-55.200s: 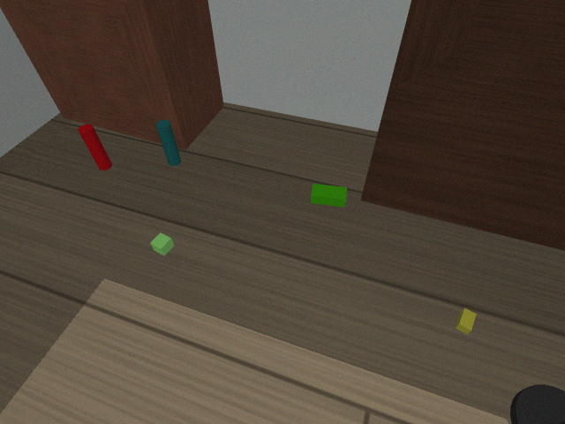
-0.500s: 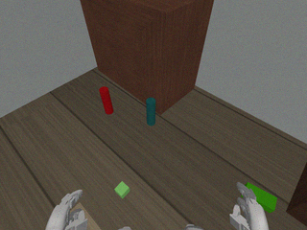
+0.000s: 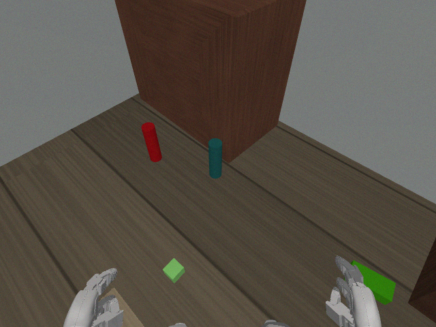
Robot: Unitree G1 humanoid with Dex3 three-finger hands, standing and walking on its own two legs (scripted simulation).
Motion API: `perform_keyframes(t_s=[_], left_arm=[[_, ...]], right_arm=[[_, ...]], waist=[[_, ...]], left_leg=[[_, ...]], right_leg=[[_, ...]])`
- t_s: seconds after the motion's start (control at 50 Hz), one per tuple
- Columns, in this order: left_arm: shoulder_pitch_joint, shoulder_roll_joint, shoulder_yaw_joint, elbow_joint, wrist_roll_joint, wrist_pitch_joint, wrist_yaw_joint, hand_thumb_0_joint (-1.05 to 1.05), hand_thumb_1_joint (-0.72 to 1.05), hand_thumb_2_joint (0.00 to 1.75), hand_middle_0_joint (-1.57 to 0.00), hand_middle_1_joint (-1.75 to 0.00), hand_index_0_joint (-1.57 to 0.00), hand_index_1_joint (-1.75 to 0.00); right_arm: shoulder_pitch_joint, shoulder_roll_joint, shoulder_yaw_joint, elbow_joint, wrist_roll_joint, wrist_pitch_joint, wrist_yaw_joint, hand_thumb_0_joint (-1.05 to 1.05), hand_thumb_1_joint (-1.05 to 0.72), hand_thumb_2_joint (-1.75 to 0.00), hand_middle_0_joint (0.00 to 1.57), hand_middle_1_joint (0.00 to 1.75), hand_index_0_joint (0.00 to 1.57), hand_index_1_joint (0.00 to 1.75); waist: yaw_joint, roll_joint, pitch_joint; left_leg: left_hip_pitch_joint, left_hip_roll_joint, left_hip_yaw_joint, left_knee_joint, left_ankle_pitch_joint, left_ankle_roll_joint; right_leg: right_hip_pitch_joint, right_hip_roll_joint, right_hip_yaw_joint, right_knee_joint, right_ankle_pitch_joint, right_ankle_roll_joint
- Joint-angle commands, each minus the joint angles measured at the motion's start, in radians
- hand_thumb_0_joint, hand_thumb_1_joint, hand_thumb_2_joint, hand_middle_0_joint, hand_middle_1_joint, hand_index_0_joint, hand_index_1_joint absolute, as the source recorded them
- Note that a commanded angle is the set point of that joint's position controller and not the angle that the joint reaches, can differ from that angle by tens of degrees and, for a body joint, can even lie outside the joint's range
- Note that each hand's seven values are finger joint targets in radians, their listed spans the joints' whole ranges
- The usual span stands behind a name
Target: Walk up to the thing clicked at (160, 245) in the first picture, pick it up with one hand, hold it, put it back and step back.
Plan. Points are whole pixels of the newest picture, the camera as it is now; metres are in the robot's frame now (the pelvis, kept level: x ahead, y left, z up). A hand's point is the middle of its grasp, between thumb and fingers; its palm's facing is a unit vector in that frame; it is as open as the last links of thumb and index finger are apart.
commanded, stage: home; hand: left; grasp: from above
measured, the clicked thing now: (174, 270) +0.45 +0.19 -0.69
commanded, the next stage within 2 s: stand in 0.68 s
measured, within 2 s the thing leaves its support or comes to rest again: neither
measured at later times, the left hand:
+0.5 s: hand (121, 317) +0.16 +0.18 -0.04, palm faces +0.05 -0.98 -0.21, open 7.4 cm
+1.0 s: hand out of the picture +0.12 +0.23 -0.10, palm faces +0.02 -0.94 -0.34, open 7.4 cm
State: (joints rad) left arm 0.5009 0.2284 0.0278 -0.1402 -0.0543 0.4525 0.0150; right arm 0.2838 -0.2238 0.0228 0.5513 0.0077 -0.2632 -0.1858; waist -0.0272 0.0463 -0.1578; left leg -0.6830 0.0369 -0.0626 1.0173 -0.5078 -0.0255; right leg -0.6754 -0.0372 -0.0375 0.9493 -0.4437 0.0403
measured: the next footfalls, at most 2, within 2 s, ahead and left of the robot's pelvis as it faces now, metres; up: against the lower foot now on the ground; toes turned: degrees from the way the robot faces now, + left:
none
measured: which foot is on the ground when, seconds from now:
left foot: down 0.00-1.00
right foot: down 0.00-1.00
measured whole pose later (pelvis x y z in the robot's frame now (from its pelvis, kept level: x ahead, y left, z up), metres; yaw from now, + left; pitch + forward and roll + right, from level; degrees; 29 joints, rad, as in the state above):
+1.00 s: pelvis -0.01 +0.00 +0.02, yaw +0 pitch +1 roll +0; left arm 0.24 0.30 0.03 0.56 0.05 0.09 0.02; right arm 0.19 -0.29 -0.03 0.81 -0.06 -0.05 -0.01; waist 0.03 -0.02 0.02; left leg -0.44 0.00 -0.03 0.85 -0.43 -0.01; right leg -0.47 -0.08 -0.01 0.84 -0.39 0.04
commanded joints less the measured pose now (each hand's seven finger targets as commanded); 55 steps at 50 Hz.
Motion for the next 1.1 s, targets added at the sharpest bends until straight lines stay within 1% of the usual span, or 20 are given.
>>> perform_keyframes(t_s=[0.0, 0.06, 0.14, 0.16, 0.28, 0.38, 0.42, 0.5, 0.52, 0.64, 0.74, 0.76, 0.78, 0.8, 0.82, 0.86, 0.88, 0.94, 1.02, 1.08], left_arm=[[-0.040, 0.106, 0.071, -0.196, 0.004, -0.048, 0.009, 0.00, 0.90, 0.90, -0.20, -0.30, -0.20, -0.30], [-0.013, 0.110, 0.075, -0.198, 0.006, -0.049, 0.010, 0.00, 0.90, 0.90, -0.20, -0.30, -0.20, -0.30], [-0.016, 0.111, 0.070, -0.194, 0.006, -0.048, 0.010, 0.00, 0.90, 0.90, -0.20, -0.30, -0.20, -0.30], [-0.021, 0.096, 0.055, -0.182, 0.006, -0.045, 0.010, 0.00, 0.90, 0.90, -0.20, -0.30, -0.20, -0.30], [-0.024, 0.102, 0.065, -0.191, 0.003, -0.044, 0.011, 0.00, 0.90, 0.90, -0.20, -0.30, -0.20, -0.30], [-0.013, 0.104, 0.069, -0.195, 0.004, -0.042, 0.011, 0.00, 0.90, 0.90, -0.20, -0.30, -0.20, -0.30], [-0.031, 0.110, 0.072, -0.206, 0.004, -0.044, 0.013, 0.00, 0.90, 0.90, -0.20, -0.30, -0.20, -0.30], [-0.021, 0.105, 0.065, -0.205, 0.002, -0.046, 0.012, 0.00, 0.90, 0.90, -0.20, -0.30, -0.20, -0.30], [-0.017, 0.107, 0.069, -0.209, 0.002, -0.045, 0.012, 0.00, 0.90, 0.90, -0.20, -0.30, -0.20, -0.30], [-0.023, 0.109, 0.067, -0.207, 0.003, -0.041, 0.012, 0.00, 0.90, 0.90, -0.20, -0.30, -0.20, -0.30], [-0.007, 0.107, 0.064, -0.203, 0.004, -0.035, 0.013, 0.00, 0.90, 0.90, -0.20, -0.30, -0.20, -0.30], [-0.310, 0.186, 0.064, 0.148, 0.119, -0.258, 0.050, 0.00, 0.90, 0.90, -0.20, -0.30, -0.20, -0.30], [-0.210, 0.213, 0.083, 0.323, 0.125, -0.323, 0.044, 0.00, 0.90, 0.90, -0.20, -0.30, -0.20, -0.30], [-0.202, 0.226, 0.078, 0.376, 0.137, -0.358, 0.039, 0.00, 0.90, 0.90, -0.20, -0.30, -0.20, -0.30], [-0.231, 0.222, 0.071, 0.402, 0.133, -0.376, 0.031, 0.00, 0.90, 0.90, -0.20, -0.30, -0.20, -0.30], [-0.263, 0.224, 0.060, 0.477, 0.122, -0.407, 0.022, 0.00, 0.90, 0.90, -0.20, -0.30, -0.20, -0.30], [-0.250, 0.221, 0.064, 0.517, 0.120, -0.410, 0.021, 0.00, 0.90, 0.90, -0.20, -0.30, -0.20, -0.30], [-0.294, 0.215, 0.066, 0.634, 0.107, -0.423, 0.019, 0.00, 0.90, 0.90, -0.20, -0.30, -0.20, -0.30], [-0.285, 0.203, 0.065, 0.770, 0.107, -0.453, 0.020, 0.00, 0.90, 0.90, -0.20, -0.30, -0.20, -0.30], [-0.302, 0.214, 0.066, 0.847, 0.104, -0.464, 0.021, 0.00, 0.90, 0.90, -0.20, -0.30, -0.20, -0.30]], right_arm=[[-0.064, -0.123, -0.053, -0.156, -0.002, -0.053, -0.013, 0.00, -0.90, -0.90, 0.20, 0.30, 0.20, 0.30], [-0.056, -0.125, -0.057, -0.157, -0.004, -0.051, -0.013, 0.00, -0.90, -0.90, 0.20, 0.30, 0.20, 0.30], [-0.055, -0.128, -0.058, -0.163, -0.004, -0.044, -0.011, 0.00, -0.90, -0.90, 0.20, 0.30, 0.20, 0.30], [-0.061, -0.127, -0.056, -0.162, -0.003, -0.044, -0.010, 0.00, -0.90, -0.90, 0.20, 0.30, 0.20, 0.30], [-0.066, -0.127, -0.056, -0.175, -0.001, -0.041, -0.008, 0.00, -0.90, -0.90, 0.20, 0.30, 0.20, 0.30], [-0.055, -0.122, -0.057, -0.171, 0.000, -0.038, -0.009, 0.00, -0.90, -0.90, 0.20, 0.30, 0.20, 0.30], [-0.060, -0.121, -0.054, -0.174, -0.001, -0.039, -0.008, 0.00, -0.90, -0.90, 0.20, 0.30, 0.20, 0.30], [-0.058, -0.124, -0.056, -0.174, -0.001, -0.039, -0.011, 0.00, -0.90, -0.90, 0.20, 0.30, 0.20, 0.30], [-0.060, -0.122, -0.055, -0.174, -0.001, -0.040, -0.011, 0.00, -0.90, -0.90, 0.20, 0.30, 0.20, 0.30], [-0.069, -0.120, -0.052, -0.182, 0.001, -0.037, -0.011, 0.00, -0.90, -0.90, 0.20, 0.30, 0.20, 0.30], [-0.063, -0.120, -0.053, -0.183, 0.001, -0.038, -0.011, 0.00, -0.90, -0.90, 0.20, 0.30, 0.20, 0.30], [-0.119, -0.242, -0.093, 0.079, -0.133, 0.076, 0.049, 0.00, -0.90, -0.90, 0.20, 0.30, 0.20, 0.30], [-0.131, -0.257, -0.111, 0.085, -0.132, 0.119, 0.084, 0.00, -0.90, -0.90, 0.20, 0.30, 0.20, 0.30], [-0.124, -0.247, -0.103, 0.081, -0.130, 0.138, 0.106, 0.00, -0.90, -0.90, 0.20, 0.30, 0.20, 0.30], [-0.104, -0.251, -0.102, 0.070, -0.133, 0.154, 0.119, 0.00, -0.90, -0.90, 0.20, 0.30, 0.20, 0.30], [-0.099, -0.224, -0.097, 0.107, -0.083, 0.162, 0.152, 0.00, -0.90, -0.90, 0.20, 0.30, 0.20, 0.30], [-0.114, -0.229, -0.105, 0.123, -0.070, 0.170, 0.161, 0.00, -0.90, -0.90, 0.20, 0.30, 0.20, 0.30], [-0.127, -0.231, -0.114, 0.161, -0.060, 0.187, 0.172, 0.00, -0.90, -0.90, 0.20, 0.30, 0.20, 0.30], [-0.145, -0.239, -0.120, 0.214, -0.066, 0.203, 0.172, 0.00, -0.90, -0.90, 0.20, 0.30, 0.20, 0.30], [-0.133, -0.245, -0.121, 0.253, -0.061, 0.214, 0.166, 0.00, -0.90, -0.90, 0.20, 0.30, 0.20, 0.30]], waist=[[-0.009, -0.004, -0.075], [-0.006, 0.006, -0.120], [-0.009, -0.001, -0.102], [-0.011, -0.003, -0.083], [-0.011, -0.014, -0.066], [-0.009, 0.005, -0.101], [-0.009, -0.010, -0.076], [-0.018, -0.020, -0.101], [-0.010, -0.019, -0.095], [-0.010, -0.029, -0.067], [-0.014, -0.015, -0.081], [0.056, -0.066, 0.151], [0.065, -0.105, 0.086], [0.047, -0.121, 0.076], [0.025, -0.092, 0.086], [0.044, -0.020, 0.053], [0.062, -0.068, 0.068], [0.059, -0.058, 0.084], [0.068, -0.002, 0.083], [0.053, -0.018, 0.119]], left_leg=[[0.060, -0.033, 0.022, -0.175, 0.206, 0.030], [0.077, -0.033, 0.020, -0.163, 0.285, 0.025], [0.074, -0.032, 0.022, -0.167, 0.273, 0.026], [0.067, -0.031, 0.021, -0.172, 0.247, 0.027], [0.050, -0.031, 0.020, -0.179, 0.177, 0.030], [0.069, -0.032, 0.025, -0.160, 0.246, 0.028], [0.049, -0.032, 0.025, -0.164, 0.205, 0.031], [0.059, -0.034, 0.026, -0.155, 0.233, 0.033], [0.057, -0.033, 0.026, -0.156, 0.232, 0.032], [0.030, -0.036, 0.027, -0.166, 0.157, 0.036], [0.048, -0.034, 0.027, -0.164, 0.195, 0.033], [0.094, 0.002, -0.030, -0.246, 0.369, 0.074], [0.140, -0.004, 0.006, -0.250, 0.321, 0.089], [0.166, -0.011, 0.009, -0.256, 0.304, 0.092], [0.172, -0.018, -0.008, -0.270, 0.282, 0.085], [0.238, -0.014, -0.018, -0.324, 0.250, 0.091], [0.253, -0.016, -0.006, -0.324, 0.237, 0.086], [0.258, -0.007, -0.032, -0.371, 0.167, 0.084], [0.316, 0.026, -0.068, -0.427, 0.248, 0.087], [0.340, 0.025, -0.067, -0.453, 0.282, 0.083]], right_leg=[[0.079, 0.049, -0.039, -0.148, 0.151, -0.032], [0.100, 0.049, -0.041, -0.129, 0.214, -0.035], [0.092, 0.050, -0.040, -0.132, 0.204, -0.035], [0.081, 0.050, -0.041, -0.135, 0.182, -0.034], [0.070, 0.049, -0.042, -0.149, 0.126, -0.031], [0.079, 0.048, -0.039, -0.135, 0.185, -0.033], [0.076, 0.047, -0.038, -0.143, 0.153, -0.032], [0.089, 0.047, -0.036, -0.141, 0.183, -0.030], [0.088, 0.047, -0.038, -0.139, 0.181, -0.030], [0.073, 0.046, -0.037, -0.160, 0.113, -0.029], [0.075, 0.048, -0.039, -0.145, 0.145, -0.030], [0.247, -0.025, 0.014, -0.166, 0.126, -0.071], [0.263, -0.041, 0.088, -0.215, 0.094, -0.098], [0.259, -0.052, 0.113, -0.233, 0.084, -0.112], [0.231, -0.031, 0.099, -0.232, 0.071, -0.110], [0.297, -0.041, 0.072, -0.214, 0.111, -0.088], [0.288, -0.049, 0.086, -0.246, 0.095, -0.089], [0.295, -0.052, 0.085, -0.297, 0.049, -0.073], [0.361, -0.040, 0.044, -0.305, 0.156, -0.056], [0.378, -0.045, 0.051, -0.354, 0.200, -0.060]])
